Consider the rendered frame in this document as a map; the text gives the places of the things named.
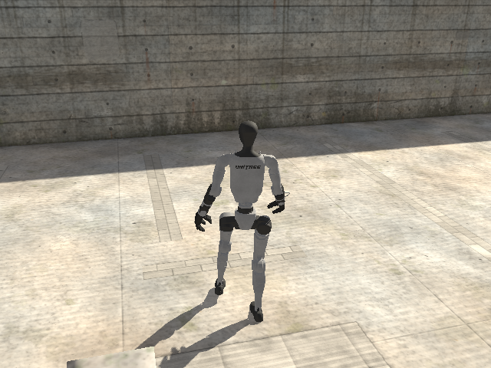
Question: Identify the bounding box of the robot left forearm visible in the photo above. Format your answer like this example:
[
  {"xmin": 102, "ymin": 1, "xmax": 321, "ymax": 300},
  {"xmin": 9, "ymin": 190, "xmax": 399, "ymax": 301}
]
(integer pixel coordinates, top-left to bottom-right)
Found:
[{"xmin": 198, "ymin": 184, "xmax": 216, "ymax": 217}]

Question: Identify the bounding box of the right robot foot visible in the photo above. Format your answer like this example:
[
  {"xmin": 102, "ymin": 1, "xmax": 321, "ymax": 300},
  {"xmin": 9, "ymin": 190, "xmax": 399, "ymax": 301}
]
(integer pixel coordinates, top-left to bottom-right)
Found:
[{"xmin": 250, "ymin": 301, "xmax": 263, "ymax": 322}]

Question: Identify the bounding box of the left robot hand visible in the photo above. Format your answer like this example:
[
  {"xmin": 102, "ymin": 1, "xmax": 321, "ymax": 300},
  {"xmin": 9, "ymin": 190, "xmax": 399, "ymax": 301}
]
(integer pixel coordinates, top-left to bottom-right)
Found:
[{"xmin": 195, "ymin": 212, "xmax": 212, "ymax": 232}]

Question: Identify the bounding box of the right robot hand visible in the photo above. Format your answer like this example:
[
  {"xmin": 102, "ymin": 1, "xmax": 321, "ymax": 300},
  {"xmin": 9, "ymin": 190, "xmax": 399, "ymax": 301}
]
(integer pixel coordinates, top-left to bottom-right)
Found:
[{"xmin": 267, "ymin": 200, "xmax": 285, "ymax": 214}]

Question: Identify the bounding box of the robot right forearm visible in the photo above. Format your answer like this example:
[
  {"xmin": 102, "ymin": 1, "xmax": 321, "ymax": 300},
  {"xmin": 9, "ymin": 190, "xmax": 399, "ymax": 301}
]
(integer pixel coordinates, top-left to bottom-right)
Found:
[{"xmin": 274, "ymin": 184, "xmax": 285, "ymax": 205}]

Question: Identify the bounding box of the left robot upper arm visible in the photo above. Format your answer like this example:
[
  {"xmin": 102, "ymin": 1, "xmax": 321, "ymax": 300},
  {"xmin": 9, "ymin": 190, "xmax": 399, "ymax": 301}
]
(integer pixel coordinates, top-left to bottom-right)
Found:
[{"xmin": 209, "ymin": 153, "xmax": 232, "ymax": 197}]

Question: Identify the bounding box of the humanoid robot head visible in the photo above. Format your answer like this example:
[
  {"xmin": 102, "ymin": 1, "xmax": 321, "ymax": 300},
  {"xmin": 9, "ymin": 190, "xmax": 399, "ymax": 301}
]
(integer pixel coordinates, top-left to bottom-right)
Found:
[{"xmin": 235, "ymin": 120, "xmax": 261, "ymax": 157}]

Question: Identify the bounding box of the right robot upper arm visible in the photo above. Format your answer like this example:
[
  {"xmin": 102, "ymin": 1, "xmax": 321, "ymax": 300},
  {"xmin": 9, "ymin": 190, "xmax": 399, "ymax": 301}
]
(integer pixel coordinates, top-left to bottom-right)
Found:
[{"xmin": 263, "ymin": 154, "xmax": 283, "ymax": 196}]

